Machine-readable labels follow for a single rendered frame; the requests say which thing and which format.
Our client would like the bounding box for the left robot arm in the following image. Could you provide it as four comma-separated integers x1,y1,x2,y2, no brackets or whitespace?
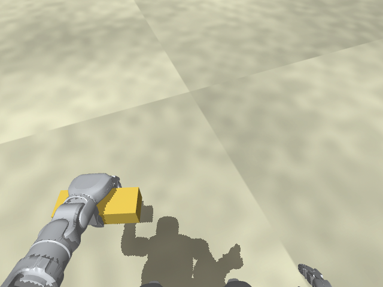
0,194,96,287

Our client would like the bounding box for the left robot hand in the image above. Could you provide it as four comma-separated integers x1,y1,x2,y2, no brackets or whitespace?
68,173,121,228

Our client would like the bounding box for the right robot hand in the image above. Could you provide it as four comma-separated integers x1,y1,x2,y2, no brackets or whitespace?
298,264,332,287

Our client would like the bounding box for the carton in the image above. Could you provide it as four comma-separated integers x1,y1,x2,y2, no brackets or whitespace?
51,187,142,224

